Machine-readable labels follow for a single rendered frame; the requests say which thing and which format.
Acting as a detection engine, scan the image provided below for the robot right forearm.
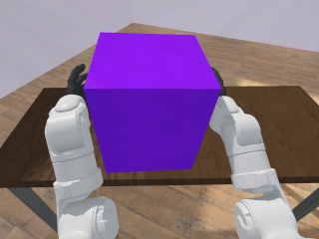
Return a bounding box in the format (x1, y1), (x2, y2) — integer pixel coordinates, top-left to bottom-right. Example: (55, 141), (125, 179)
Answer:
(209, 96), (299, 233)

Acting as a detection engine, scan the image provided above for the right robot upper arm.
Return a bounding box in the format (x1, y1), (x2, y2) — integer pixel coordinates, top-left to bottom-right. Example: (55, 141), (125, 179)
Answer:
(233, 194), (315, 239)

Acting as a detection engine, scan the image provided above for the table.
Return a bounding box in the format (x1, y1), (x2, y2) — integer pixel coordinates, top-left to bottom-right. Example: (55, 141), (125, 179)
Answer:
(0, 86), (319, 233)

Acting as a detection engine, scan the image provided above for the left robot hand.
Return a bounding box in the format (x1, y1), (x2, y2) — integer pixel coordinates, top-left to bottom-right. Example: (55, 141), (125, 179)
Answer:
(66, 64), (89, 109)

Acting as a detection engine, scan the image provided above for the robot left forearm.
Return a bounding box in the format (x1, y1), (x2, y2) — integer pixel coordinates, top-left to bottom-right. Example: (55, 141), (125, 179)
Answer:
(45, 95), (104, 237)

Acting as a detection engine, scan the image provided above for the right robot hand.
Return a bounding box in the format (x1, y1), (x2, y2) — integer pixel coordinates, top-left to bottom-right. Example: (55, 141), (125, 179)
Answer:
(211, 67), (226, 97)

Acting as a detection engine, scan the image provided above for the carton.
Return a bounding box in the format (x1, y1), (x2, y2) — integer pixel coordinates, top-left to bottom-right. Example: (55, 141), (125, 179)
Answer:
(84, 32), (221, 173)

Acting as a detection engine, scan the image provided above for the left robot upper arm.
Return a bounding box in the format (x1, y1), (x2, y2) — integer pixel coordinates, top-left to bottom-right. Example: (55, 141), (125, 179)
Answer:
(58, 196), (120, 239)

